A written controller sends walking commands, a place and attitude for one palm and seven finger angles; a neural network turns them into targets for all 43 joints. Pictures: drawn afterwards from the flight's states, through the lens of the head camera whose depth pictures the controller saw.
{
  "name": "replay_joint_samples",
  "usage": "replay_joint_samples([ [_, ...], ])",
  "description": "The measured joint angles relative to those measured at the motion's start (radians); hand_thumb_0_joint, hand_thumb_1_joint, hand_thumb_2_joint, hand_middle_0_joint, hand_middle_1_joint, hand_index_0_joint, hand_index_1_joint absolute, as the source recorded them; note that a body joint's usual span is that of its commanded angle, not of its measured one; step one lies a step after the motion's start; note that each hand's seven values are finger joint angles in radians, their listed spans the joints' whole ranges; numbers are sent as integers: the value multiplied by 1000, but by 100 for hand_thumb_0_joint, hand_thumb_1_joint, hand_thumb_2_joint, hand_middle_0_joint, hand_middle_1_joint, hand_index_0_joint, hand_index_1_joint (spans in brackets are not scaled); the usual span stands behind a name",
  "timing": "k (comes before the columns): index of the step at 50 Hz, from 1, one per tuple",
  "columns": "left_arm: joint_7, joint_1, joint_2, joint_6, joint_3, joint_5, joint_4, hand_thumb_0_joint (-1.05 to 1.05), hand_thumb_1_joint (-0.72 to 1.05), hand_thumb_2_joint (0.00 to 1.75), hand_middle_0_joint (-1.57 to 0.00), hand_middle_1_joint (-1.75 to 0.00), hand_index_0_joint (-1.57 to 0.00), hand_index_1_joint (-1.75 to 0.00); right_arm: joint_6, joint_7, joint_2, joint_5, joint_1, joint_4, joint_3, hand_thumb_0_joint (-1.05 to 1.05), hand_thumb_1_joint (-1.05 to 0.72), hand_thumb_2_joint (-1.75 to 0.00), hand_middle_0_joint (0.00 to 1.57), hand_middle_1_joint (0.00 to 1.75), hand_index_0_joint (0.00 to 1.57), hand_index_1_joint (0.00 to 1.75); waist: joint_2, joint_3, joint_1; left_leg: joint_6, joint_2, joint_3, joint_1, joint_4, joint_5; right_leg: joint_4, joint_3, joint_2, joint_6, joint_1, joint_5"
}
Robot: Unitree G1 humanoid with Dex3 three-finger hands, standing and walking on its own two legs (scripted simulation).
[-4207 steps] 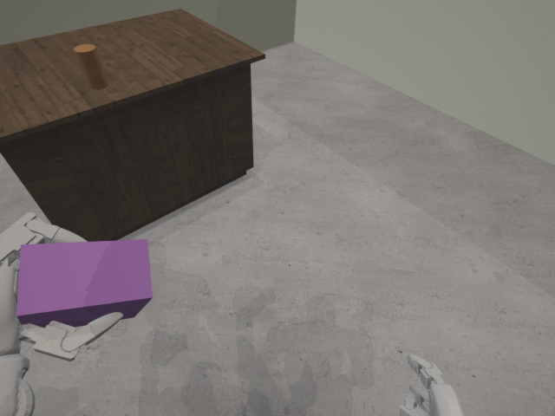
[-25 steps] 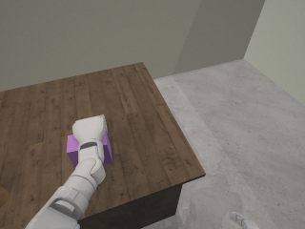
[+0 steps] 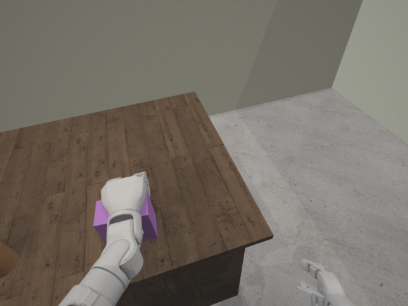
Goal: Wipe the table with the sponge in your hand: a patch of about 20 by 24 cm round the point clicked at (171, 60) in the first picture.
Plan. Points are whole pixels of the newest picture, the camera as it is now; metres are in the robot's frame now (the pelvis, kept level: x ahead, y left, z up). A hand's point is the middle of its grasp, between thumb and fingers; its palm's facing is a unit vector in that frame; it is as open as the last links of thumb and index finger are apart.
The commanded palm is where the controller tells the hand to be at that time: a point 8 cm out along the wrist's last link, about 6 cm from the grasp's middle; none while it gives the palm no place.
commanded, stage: wipe back along the middle lane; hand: left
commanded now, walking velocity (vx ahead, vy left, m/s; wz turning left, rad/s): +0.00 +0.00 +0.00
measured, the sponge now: (130, 224) +0.30 +0.22 -0.04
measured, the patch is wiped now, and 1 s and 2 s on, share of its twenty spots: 0.55 0.80 0.80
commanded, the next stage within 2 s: slide across to the third lane in 0.18 s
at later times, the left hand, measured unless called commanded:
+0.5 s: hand (136, 215) +0.29 +0.19 +0.02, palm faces -0.05 -0.06 -1.00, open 10.2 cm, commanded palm +0.26 +0.15 +0.06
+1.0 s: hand (161, 208) +0.31 +0.14 +0.02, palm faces -0.06 -0.04 -1.00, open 10.2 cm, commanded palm +0.29 +0.10 +0.06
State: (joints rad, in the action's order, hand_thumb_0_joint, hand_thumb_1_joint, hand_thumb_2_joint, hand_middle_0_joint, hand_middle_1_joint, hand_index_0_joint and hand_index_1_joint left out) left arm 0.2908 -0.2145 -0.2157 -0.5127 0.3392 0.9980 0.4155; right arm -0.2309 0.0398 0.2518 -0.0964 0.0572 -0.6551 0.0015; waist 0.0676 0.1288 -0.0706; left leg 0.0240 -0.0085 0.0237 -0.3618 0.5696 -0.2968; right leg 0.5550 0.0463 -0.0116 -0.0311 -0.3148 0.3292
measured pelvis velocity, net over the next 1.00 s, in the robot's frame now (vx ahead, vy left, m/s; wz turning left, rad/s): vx -0.03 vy -0.02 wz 0.02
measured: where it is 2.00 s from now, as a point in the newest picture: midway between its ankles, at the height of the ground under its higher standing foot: outside the picture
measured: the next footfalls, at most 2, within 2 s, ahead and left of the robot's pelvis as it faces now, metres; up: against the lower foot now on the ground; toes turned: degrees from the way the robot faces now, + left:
none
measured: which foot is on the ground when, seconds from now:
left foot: down 0.00-1.00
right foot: down 0.00-1.00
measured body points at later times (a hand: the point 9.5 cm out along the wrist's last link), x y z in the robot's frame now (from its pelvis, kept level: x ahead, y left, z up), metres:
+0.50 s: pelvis -0.01 -0.01 +0.00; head -0.02 -0.05 +0.45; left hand +0.29 +0.19 +0.07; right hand +0.20 -0.23 -0.11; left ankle -0.01 +0.10 -0.73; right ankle -0.03 -0.10 -0.73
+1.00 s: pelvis -0.03 -0.02 +0.00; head -0.03 -0.05 +0.45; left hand +0.31 +0.14 +0.07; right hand +0.19 -0.22 -0.11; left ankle -0.01 +0.10 -0.73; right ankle -0.03 -0.10 -0.73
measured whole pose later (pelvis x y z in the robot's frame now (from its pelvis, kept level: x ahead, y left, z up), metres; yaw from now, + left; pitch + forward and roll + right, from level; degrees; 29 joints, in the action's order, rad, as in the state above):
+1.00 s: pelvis -0.03 -0.02 +0.00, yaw +1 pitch +4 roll +0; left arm 0.32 -0.43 -0.10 -0.52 0.47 0.95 0.66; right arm -0.19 0.04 0.23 -0.10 0.04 -0.74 -0.02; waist 0.08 0.11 -0.08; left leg 0.00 -0.01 0.00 -0.38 0.56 -0.25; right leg 0.58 0.07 -0.01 -0.05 -0.34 0.31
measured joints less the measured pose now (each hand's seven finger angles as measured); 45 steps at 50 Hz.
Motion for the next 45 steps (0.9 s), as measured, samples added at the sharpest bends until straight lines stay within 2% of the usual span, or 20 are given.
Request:
replay_joint_samples([
  [9,-1,68,1,-9,12,2,-70,0,-52,101,-69,-147,-71,-148,2,1,8,-4,-12,1,0,1,-91,-90,20,30,20,30,5,-10,-5,-5,3,5,22,-7,5,7,-5,-3,-5,13,0],
  [24,-29,1,-1,-19,21,-14,-11,0,-53,101,-71,-146,-73,-147,14,-18,9,2,-4,-18,-13,1,-91,-90,20,30,20,30,11,-27,0,-11,6,-4,10,-9,22,9,4,-6,-13,1,-10],
  [30,-30,-4,13,-5,60,-15,-8,0,-54,101,-71,-145,-73,-146,20,-12,10,2,5,-32,-22,1,-91,-90,20,30,20,30,22,-26,-5,-10,2,-8,18,-13,24,7,7,-3,-12,11,-10],
  [45,9,-168,87,1,125,-43,183,0,-57,102,-74,-143,-77,-144,41,-2,-17,-2,-21,-72,-20,1,-91,-90,20,30,20,30,17,-24,-18,-15,-2,-25,-7,-10,42,18,24,1,-17,-12,-17],
])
